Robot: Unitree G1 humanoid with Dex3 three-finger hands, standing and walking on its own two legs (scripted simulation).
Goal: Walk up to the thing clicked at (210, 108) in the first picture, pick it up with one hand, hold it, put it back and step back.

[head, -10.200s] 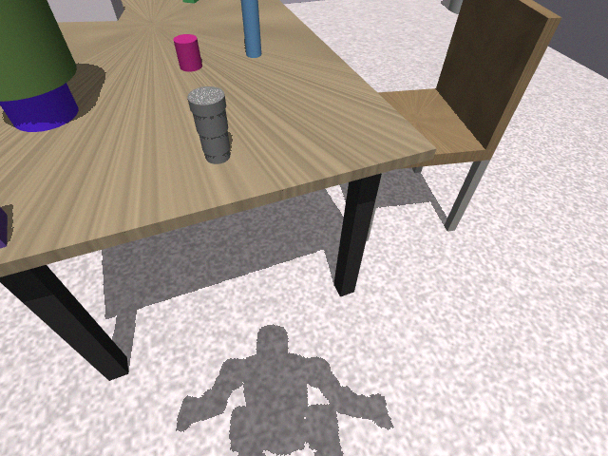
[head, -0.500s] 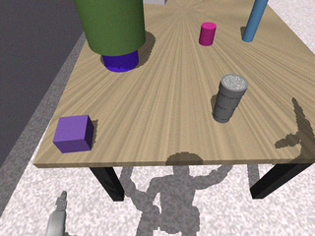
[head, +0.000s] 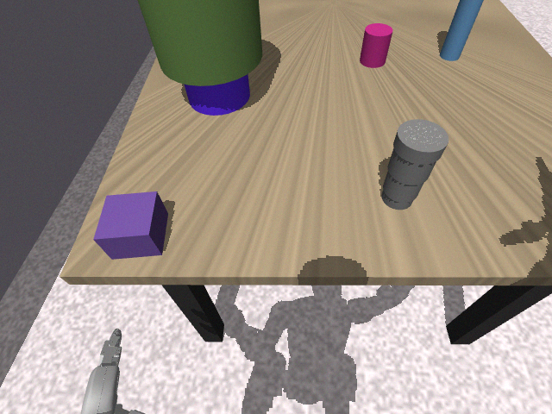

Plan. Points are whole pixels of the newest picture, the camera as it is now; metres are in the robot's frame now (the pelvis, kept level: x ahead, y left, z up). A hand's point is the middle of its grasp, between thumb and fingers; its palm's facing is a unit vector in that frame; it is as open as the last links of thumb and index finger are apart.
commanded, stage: go down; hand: right
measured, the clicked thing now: (408, 169) +0.48 -0.19 +0.06
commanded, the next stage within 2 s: approach in 0.70 s
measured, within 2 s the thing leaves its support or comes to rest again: neither
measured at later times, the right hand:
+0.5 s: hand out of the picture +0.38 -0.39 +0.16, palm faces +0.22 +0.98 +0.00, open 17.7 cm
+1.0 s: hand out of the picture +0.39 -0.38 +0.16, palm faces +0.19 +0.98 +0.00, open 17.6 cm
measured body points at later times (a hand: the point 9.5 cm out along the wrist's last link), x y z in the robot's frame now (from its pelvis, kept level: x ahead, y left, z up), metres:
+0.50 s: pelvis +0.00 +0.00 +0.00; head +0.05 -0.02 +0.44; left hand +0.14 +0.26 -0.07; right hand +0.37 -0.44 +0.17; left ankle +0.00 +0.14 -0.72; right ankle +0.00 -0.13 -0.72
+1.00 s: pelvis +0.00 +0.00 -0.01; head +0.05 -0.02 +0.44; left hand +0.15 +0.26 -0.07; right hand +0.38 -0.43 +0.17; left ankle +0.00 +0.14 -0.72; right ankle +0.00 -0.13 -0.72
